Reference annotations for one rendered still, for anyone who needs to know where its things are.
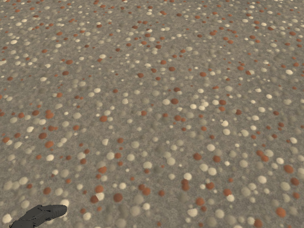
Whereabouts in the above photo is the left robot hand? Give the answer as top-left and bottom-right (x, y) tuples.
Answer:
(9, 204), (67, 228)

